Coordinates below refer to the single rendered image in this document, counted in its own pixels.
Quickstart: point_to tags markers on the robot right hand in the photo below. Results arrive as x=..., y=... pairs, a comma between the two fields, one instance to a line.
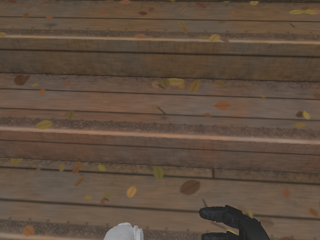
x=249, y=228

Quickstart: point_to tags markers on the left robot shin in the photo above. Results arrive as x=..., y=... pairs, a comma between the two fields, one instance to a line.
x=126, y=223

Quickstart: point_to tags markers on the robot left thigh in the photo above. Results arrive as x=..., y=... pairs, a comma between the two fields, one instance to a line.
x=124, y=232

